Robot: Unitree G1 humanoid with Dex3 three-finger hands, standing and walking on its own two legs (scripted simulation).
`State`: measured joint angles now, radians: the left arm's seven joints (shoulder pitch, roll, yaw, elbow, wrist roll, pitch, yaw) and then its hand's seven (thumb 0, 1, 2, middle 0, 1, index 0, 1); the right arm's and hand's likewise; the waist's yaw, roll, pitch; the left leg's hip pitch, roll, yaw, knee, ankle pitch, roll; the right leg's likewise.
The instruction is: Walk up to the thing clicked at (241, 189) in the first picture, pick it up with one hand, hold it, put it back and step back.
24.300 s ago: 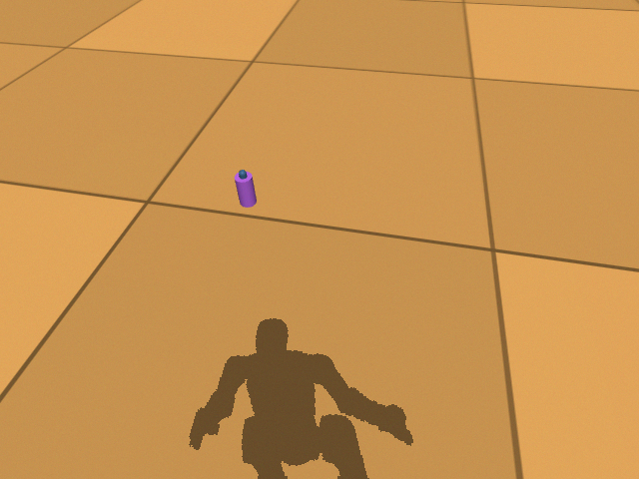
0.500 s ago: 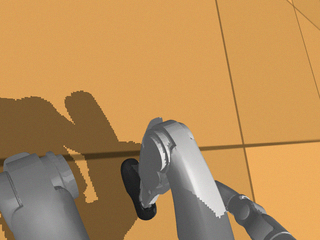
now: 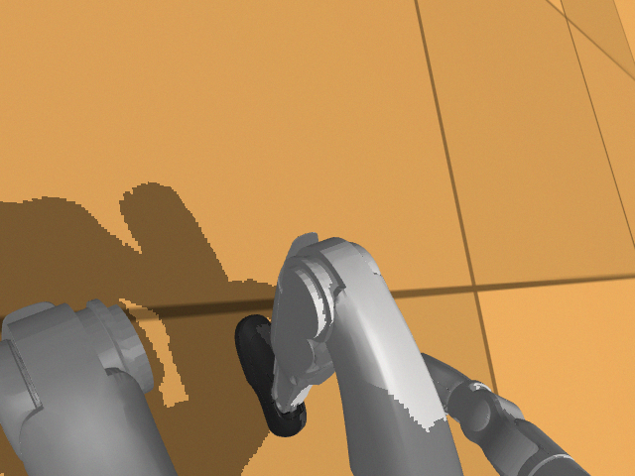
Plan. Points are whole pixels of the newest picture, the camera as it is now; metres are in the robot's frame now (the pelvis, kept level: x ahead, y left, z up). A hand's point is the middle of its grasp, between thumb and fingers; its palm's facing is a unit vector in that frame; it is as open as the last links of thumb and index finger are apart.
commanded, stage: open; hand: left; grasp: from the side
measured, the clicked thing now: out of the picture +0.45 +0.29 -0.19
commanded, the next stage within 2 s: withdraw in 0.04 s
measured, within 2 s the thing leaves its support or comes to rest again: neither
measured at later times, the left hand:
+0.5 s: hand out of the picture +0.44 +0.37 -0.10, palm faces +0.48 -0.88 -0.02, open 17.6 cm
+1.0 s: hand out of the picture +0.33 +0.42 +0.02, palm faces +0.40 -0.81 -0.44, open 17.6 cm
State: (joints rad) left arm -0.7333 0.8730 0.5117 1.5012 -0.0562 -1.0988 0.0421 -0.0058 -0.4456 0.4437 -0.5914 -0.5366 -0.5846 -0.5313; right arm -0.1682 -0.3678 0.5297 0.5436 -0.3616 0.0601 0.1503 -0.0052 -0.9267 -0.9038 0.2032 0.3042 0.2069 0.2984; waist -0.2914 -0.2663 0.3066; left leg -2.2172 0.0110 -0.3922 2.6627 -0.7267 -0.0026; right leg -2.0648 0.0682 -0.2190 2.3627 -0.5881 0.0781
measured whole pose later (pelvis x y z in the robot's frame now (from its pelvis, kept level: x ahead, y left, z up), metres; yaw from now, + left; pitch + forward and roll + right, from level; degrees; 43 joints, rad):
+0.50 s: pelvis +0.00 +0.00 +0.01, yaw +1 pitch +16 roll -19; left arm -0.67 0.87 0.58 1.19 -0.07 -0.95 -0.06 -0.01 -0.61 0.04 -0.09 -0.03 -0.08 -0.03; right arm -0.06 -0.36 0.44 0.55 -0.30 0.09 0.14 0.00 -0.92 -0.91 0.21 0.30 0.21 0.30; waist -0.24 -0.22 0.22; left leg -2.22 0.01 -0.36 2.62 -0.73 0.00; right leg -2.07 0.05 -0.20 2.34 -0.61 0.06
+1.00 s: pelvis +0.01 -0.01 +0.09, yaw +9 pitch +31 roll -10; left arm -0.44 0.69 0.44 0.82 0.08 -0.30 -0.06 -0.01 -0.57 0.05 -0.06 -0.06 -0.06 -0.06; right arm 0.09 -0.27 0.08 0.59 -0.02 0.17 0.08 0.00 -0.91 -0.91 0.20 0.31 0.21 0.30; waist -0.08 0.00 -0.12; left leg -2.16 0.03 -0.12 2.30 -0.69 0.03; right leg -2.08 -0.02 -0.04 2.17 -0.64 0.03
